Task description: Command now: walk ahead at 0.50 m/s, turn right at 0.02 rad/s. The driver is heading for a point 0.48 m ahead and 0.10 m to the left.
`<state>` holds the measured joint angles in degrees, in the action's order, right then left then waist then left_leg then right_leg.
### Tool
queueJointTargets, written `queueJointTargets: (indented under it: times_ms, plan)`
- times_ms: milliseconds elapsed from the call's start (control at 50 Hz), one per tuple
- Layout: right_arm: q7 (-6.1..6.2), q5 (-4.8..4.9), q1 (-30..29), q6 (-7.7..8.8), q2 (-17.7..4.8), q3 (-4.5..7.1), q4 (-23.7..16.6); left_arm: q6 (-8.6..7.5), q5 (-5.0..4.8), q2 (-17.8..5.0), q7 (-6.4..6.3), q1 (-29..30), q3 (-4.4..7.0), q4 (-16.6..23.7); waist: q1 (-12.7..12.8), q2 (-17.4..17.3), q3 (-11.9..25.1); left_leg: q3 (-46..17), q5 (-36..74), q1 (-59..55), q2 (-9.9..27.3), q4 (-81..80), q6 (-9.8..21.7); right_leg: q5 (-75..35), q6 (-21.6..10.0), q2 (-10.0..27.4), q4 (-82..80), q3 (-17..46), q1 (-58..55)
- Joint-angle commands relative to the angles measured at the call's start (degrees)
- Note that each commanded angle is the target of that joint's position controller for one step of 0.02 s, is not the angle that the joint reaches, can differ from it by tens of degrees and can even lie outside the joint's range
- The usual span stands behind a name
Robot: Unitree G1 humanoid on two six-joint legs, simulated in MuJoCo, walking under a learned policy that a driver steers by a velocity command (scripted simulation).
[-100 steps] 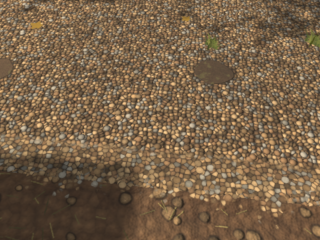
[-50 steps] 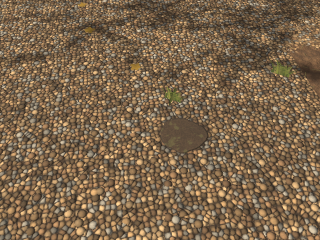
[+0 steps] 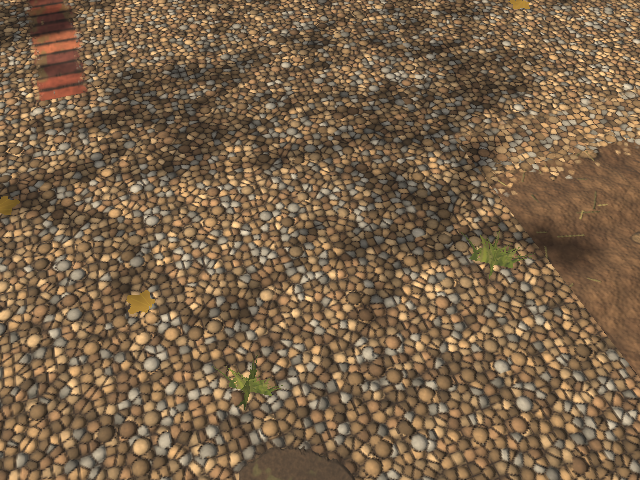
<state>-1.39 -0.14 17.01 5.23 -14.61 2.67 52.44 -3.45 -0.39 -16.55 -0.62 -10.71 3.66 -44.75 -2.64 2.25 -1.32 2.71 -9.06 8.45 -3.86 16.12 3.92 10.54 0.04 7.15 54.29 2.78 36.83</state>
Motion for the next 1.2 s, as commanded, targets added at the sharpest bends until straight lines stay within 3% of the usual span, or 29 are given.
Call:
queueJointTargets:
  times_ms: [20, 160, 200, 240, 260, 280, 300, 320, 360, 380, 460, 540, 620, 680, 740, 760, 780, 800, 820, 840, 860, 880, 940, 1000, 1080, 1100, 1120, 1160, 1200]
  plan:
    - [0.90, 0.48, -2.8, 0.66, -9.8, 2.01, -3.5, -0.72, 0.19, -2.2, 0.22, 2.2, 0.26, 3.4, 1.0, -5.6, -0.1, -8.1, 12.1, 1.2, 14.0, -9.4, 8.4, -10.4, 0.9, 0.5, -10.1, -0.6, -0.4]
    - [1.33, 1.42, 3.7, -1.06, -11.2, 2.41, -0.2, -1.70, -0.64, -2.5, 2.20, 12.7, -0.25, 6.8, -2.0, -5.9, -2.5, -7.6, 12.1, -8.5, 17.5, -5.6, 6.9, -12.7, -0.9, -2.6, -24.1, -1.7, -1.1]
    - [1.64, 1.50, 3.3, -1.73, -12.0, 2.77, 0.1, -1.95, -0.59, -3.8, 2.65, 11.2, 0.17, 6.7, -0.2, -6.7, -1.5, -8.1, 17.5, -11.5, 18.9, -2.3, 5.8, -8.2, -2.4, -3.4, -25.5, -2.1, -3.9]
    - [1.86, 1.49, 1.3, -2.35, -11.7, 2.60, -0.3, -2.07, -0.21, -7.0, 2.39, 0.1, 1.95, 3.4, 6.1, -6.4, 5.2, -5.1, 32.6, -10.2, 15.7, 10.6, 3.6, -7.4, -5.1, -6.5, -27.7, -5.0, -19.8]
    - [1.95, 0.61, 1.5, -2.36, -9.3, 1.54, -1.4, -1.94, 0.30, -10.5, 1.87, -10.0, 3.25, 0.9, 9.9, -3.2, 13.2, -2.8, 25.6, -1.6, 12.7, 25.1, 1.7, -9.1, -8.0, -1.1, -25.0, 0.5, -36.4]
    - [1.42, 0.13, 8.4, -1.19, -2.7, -0.56, -2.6, -1.56, 0.93, -16.5, 1.54, -15.1, 4.65, -0.1, 7.8, 10.7, 21.1, -0.5, -1.6, 22.7, 2.7, 47.9, -2.5, -1.1, -17.2, 13.6, -28.0, 26.2, -58.9]
    - [1.02, 1.07, 7.3, 0.07, -5.4, -0.09, -1.3, -1.38, 0.31, -11.5, 1.67, -16.2, 3.33, -0.1, 9.5, 11.5, 24.3, -8.9, -24.3, 30.6, 1.5, 56.2, -2.2, 6.4, -18.8, 16.4, -35.4, 38.4, -60.3]
    - [0.70, 2.89, 2.0, 0.71, -10.1, 1.29, -2.8, -1.50, 0.23, -8.7, 1.49, -11.9, 2.27, 0.3, 9.3, 7.2, 14.6, -10.0, -21.4, 35.4, 4.8, 59.3, -1.3, 8.6, -15.5, 14.6, -36.6, 29.8, -52.9]
    - [1.08, 2.45, -2.9, 0.48, -9.4, 1.53, -3.6, -1.75, 0.57, -5.2, 1.42, -4.3, 1.18, 1.0, 6.2, 2.3, 5.0, -8.0, -11.9, 33.0, 9.7, 53.6, -1.3, 2.9, -12.1, 10.1, -40.5, 16.3, -37.4]
    - [1.32, 2.10, -1.9, -0.41, -8.8, 1.93, -3.2, -2.26, 0.93, -3.7, 1.52, -2.0, 0.74, 1.0, 4.2, 3.5, 3.2, -8.5, -8.8, 29.6, 11.3, 50.9, -1.6, -0.1, -10.9, 8.2, -42.6, 11.7, -32.6]
    - [1.61, 1.92, -0.9, -2.89, -5.4, 1.81, -3.2, -3.58, 1.48, -4.6, 1.32, -1.2, 1.23, -0.9, 1.9, 2.4, 0.8, -9.3, -1.7, 28.3, 11.8, 47.1, -3.2, -9.0, -11.1, 7.2, -47.3, 1.9, -27.0]
    - [0.95, 1.38, -5.7, -2.60, -4.6, 1.87, -5.2, -3.42, 1.55, -5.6, 0.28, -2.1, 1.48, -2.3, 2.8, 1.2, -0.8, -8.6, 10.3, 30.9, 10.8, 34.7, -3.8, -13.6, -9.8, 5.8, -48.2, -6.1, -29.4]
    - [-0.30, -0.07, -14.1, -1.91, -1.6, 0.49, -8.7, -2.22, 0.77, -6.5, -0.60, -5.5, 1.36, -4.8, 5.5, -0.4, -2.9, -2.4, 15.7, 24.8, 8.0, 20.7, -3.4, -29.1, -9.0, 4.9, -45.0, -11.2, -29.9]
    - [-1.18, 0.00, -14.2, -1.85, -3.0, 0.70, -9.9, -0.74, -0.30, -8.1, -0.69, -6.6, 1.77, -6.7, 4.7, 1.6, -1.1, -1.9, 10.6, 23.6, 6.3, 16.7, -1.6, -37.0, -8.5, 7.3, -39.2, -10.3, -37.2]
    - [-1.17, -0.44, -3.1, -1.38, -7.9, 2.82, -7.0, 0.49, -0.92, -8.9, -1.11, -3.9, 2.06, -6.9, -2.0, 1.5, 5.5, 0.1, 13.1, 9.4, 2.2, 9.3, 1.6, -44.2, -4.9, 4.8, -23.2, -11.0, -39.5]
    - [-0.26, -0.87, 0.8, -1.49, -12.3, 4.00, -6.2, 0.23, 0.28, -7.6, -1.03, -6.6, 1.54, -6.6, -2.7, -3.4, 10.7, -5.5, 37.7, -3.6, 7.3, 11.1, 3.7, -32.1, -1.9, 1.3, -12.1, -12.3, -32.1]
    - [0.67, -2.23, 2.7, -2.19, -15.1, 3.94, -5.9, -0.51, 1.98, -1.5, 0.02, -13.3, -0.68, -6.4, 0.5, -15.5, 19.6, -24.0, 62.6, -26.2, 23.1, 17.1, 15.4, 13.6, 2.3, -6.7, 9.8, -11.1, -11.3]
    - [0.65, -1.26, 3.2, -2.24, -9.4, 2.06, -5.7, -0.85, 0.47, -1.2, 0.87, -15.4, -1.12, -8.9, 0.1, -12.7, 29.7, -31.9, 62.8, -27.9, 28.0, 14.6, 20.8, 31.6, 3.3, -8.1, 18.1, 1.4, -10.2]
    - [0.37, -0.48, 0.1, -2.47, -8.2, 1.74, -6.3, -0.58, -1.60, -5.4, 1.11, -10.4, 0.12, -7.8, -0.8, -9.1, 24.5, -25.7, 53.7, -21.6, 24.5, 12.2, 18.4, 30.3, 2.9, -5.5, 18.6, 3.6, -8.3]
    - [0.40, 0.06, -4.4, -2.45, -7.3, 1.57, -6.6, -0.06, -1.80, -5.4, 0.51, -5.3, 0.12, -6.5, -0.1, -6.9, 16.7, -21.1, 43.7, -14.7, 21.5, 10.1, 15.2, 27.6, 2.7, -3.7, 15.8, 1.8, -4.9]
    - [0.51, 0.00, -7.7, -2.40, -5.9, 1.04, -6.9, 0.81, -0.85, -5.2, -0.43, -3.1, 0.35, -6.6, 1.0, -4.1, 11.2, -18.6, 36.4, -6.4, 19.8, 7.3, 13.2, 24.7, 2.9, -2.4, 11.6, 1.1, -5.3]
    - [0.69, -0.35, -10.3, -2.47, -5.1, 0.82, -6.9, 2.01, -0.23, -5.1, -1.16, -3.6, 0.60, -7.0, 3.1, -4.8, 9.1, -16.4, 30.6, 1.1, 18.3, 4.7, 11.8, 21.9, 3.1, -1.3, 7.2, 1.1, -10.0]
    - [1.14, -1.73, -13.3, -3.10, -6.3, 1.39, -6.8, 3.93, 0.08, -2.4, -2.24, -6.5, 0.05, -8.5, 5.2, -8.7, 8.6, -13.2, 20.8, 10.0, 16.0, 0.8, 10.8, 17.1, 3.7, -2.6, -4.4, -1.2, -19.3]
    - [1.83, -1.19, -13.7, -3.53, -6.2, 1.27, -5.9, 4.56, 0.37, -2.5, -2.18, -5.6, 0.02, -9.3, 4.9, -9.0, 9.9, -12.1, 6.0, 11.7, 15.3, -1.3, 9.0, 7.0, 2.8, -3.0, -13.1, -1.8, -24.8]
    - [1.96, -0.54, -12.4, -4.26, -3.5, 0.19, -3.5, 4.51, 2.30, -3.0, -1.48, -3.6, 0.02, -9.7, 5.4, -6.6, 3.9, -10.2, -21.5, 17.4, 10.3, -1.2, 1.3, -1.7, -0.3, -2.4, -27.5, -1.2, -30.8]
    - [1.97, -0.89, -11.2, -4.33, -3.7, 0.28, -3.0, 4.29, 2.10, -5.8, -1.67, -2.6, 0.35, -8.9, 3.7, -3.0, 1.1, -8.3, -21.4, 16.6, 7.7, 1.8, -0.9, 1.3, -1.8, 1.0, -31.1, 2.1, -27.3]
    - [2.25, -0.69, -9.7, -4.55, -2.9, 0.37, -3.0, 3.99, 1.30, -7.5, -1.65, -0.5, 0.81, -9.8, 0.9, 4.7, -0.6, -4.3, -15.1, 10.6, 4.5, 3.7, -2.5, 14.0, -3.0, 0.3, -32.9, 2.4, -18.1]
    - [2.73, -0.86, -10.5, -4.78, -3.8, 0.57, -2.3, 2.75, 1.59, -3.3, -1.39, 1.7, -0.23, -10.1, 1.0, 5.7, -1.1, -3.6, -6.7, 2.5, 4.6, 7.7, -2.6, 17.3, -1.2, -0.7, -36.4, 2.2, -12.4]
    - [2.95, -0.85, -9.5, -5.07, -4.3, 0.76, -1.0, 1.73, 1.28, -3.2, -1.15, 1.8, -0.39, -10.6, 1.2, 3.6, -0.6, -4.1, -3.2, 2.3, 5.2, 8.1, -1.7, 10.4, 0.1, -1.7, -35.0, 1.2, -15.1]
